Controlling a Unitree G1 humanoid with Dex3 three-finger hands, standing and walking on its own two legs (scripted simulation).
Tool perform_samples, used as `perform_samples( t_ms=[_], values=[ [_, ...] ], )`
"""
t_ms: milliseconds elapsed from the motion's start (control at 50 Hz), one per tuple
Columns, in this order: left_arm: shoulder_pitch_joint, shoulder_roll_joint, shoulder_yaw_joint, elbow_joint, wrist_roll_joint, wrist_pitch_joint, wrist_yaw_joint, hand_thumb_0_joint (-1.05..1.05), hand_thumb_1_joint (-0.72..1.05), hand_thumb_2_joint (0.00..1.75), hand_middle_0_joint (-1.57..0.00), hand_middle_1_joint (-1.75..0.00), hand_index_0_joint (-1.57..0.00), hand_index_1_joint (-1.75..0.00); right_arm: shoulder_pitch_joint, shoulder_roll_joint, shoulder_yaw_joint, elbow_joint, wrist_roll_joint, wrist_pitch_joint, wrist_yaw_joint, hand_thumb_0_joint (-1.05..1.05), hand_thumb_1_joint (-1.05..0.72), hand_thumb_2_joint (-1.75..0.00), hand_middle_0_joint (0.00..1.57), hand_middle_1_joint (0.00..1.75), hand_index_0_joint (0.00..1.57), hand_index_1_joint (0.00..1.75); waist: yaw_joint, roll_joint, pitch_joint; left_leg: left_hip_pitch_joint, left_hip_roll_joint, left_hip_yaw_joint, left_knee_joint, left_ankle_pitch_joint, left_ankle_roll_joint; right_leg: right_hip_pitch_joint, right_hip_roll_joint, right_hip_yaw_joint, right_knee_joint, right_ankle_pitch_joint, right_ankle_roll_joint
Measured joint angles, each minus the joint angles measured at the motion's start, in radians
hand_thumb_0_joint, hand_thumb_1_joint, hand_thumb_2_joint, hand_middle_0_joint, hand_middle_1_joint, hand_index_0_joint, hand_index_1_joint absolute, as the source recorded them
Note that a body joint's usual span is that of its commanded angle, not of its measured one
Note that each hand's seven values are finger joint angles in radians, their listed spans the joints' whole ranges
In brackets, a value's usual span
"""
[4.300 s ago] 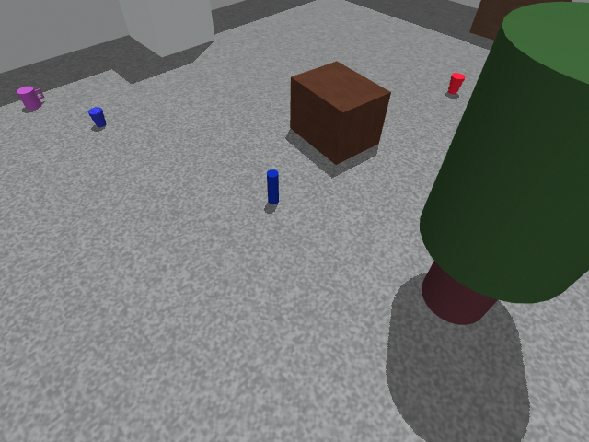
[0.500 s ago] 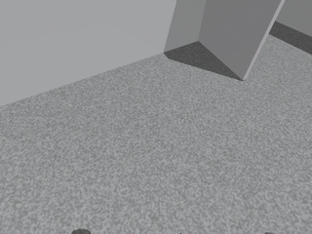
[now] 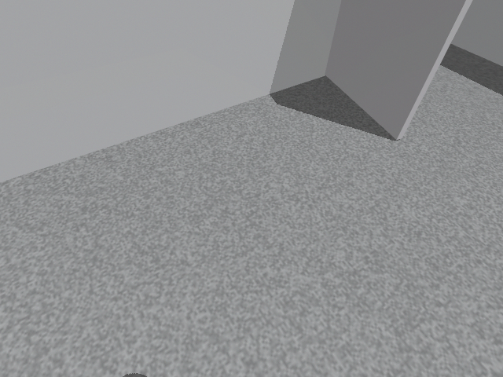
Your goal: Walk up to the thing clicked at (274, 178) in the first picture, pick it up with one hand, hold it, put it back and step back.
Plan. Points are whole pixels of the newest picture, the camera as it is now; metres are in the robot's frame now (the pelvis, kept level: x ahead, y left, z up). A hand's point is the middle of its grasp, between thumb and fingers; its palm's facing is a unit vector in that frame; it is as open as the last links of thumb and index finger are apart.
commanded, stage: walk up
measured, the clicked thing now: out of the picture -0.11 -1.26 -0.69
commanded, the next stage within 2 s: stand in 0.22 s
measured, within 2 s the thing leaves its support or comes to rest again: neither
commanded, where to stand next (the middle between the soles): +0.07 -0.01 m, yaw -3 degrees
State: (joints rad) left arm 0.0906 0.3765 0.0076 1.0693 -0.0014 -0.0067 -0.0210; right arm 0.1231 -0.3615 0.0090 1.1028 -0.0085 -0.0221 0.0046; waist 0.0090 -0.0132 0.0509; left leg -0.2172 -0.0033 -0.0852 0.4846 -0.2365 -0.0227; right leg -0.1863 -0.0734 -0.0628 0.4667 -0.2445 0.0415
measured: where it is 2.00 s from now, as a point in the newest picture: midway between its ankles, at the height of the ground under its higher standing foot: outside the picture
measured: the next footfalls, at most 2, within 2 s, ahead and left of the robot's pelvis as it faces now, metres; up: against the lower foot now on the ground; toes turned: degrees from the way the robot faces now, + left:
none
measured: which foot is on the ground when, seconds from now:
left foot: down 0.00-1.00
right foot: down 0.00-1.00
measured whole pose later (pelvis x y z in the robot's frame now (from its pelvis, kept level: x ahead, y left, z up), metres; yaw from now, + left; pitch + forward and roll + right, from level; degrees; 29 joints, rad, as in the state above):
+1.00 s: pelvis -0.01 -0.01 +0.01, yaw -2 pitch -2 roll +0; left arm 0.12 0.36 0.00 1.13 0.01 0.00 -0.02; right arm 0.13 -0.35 0.00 1.16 -0.01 0.00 0.01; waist 0.00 -0.01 0.06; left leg -0.15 0.02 -0.06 0.34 -0.15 -0.04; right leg -0.16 -0.05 -0.04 0.37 -0.17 0.02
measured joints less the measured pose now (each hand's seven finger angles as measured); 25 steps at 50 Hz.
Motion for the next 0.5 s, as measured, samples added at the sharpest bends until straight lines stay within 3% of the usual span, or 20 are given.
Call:
perform_samples(
  t_ms=[500],
  values=[
    [0.003,-0.017,-0.001,0.083,0.007,0.0,0.005,0.0,0.9,0.9,-0.2,-0.3,-0.2,-0.3,-0.07,0.014,-0.007,0.031,0.0,0.016,0.004,0.01,-0.91,-0.89,0.2,0.3,0.2,0.3,0.012,0.018,0.013,0.084,0.02,0.012,-0.139,0.082,-0.016,0.067,0.018,0.009,-0.117,0.076,-0.01]
  ],
)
